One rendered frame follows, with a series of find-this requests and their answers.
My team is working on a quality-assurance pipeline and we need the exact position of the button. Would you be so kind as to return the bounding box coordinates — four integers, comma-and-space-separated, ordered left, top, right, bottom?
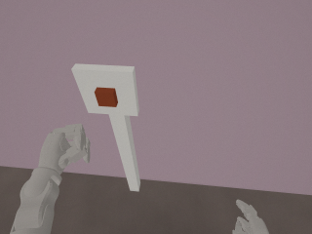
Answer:
95, 87, 118, 107

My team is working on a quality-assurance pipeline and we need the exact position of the left robot forearm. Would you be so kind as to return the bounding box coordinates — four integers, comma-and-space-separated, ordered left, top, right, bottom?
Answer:
10, 167, 62, 234

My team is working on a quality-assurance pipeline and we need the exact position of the right robot hand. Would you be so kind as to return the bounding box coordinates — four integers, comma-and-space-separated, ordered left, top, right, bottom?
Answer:
232, 199, 269, 234

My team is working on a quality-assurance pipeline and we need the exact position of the panel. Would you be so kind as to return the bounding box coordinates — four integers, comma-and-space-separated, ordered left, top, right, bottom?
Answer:
71, 63, 140, 192

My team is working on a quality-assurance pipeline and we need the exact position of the left robot hand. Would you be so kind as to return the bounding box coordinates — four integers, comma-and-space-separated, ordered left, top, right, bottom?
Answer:
38, 123, 91, 175

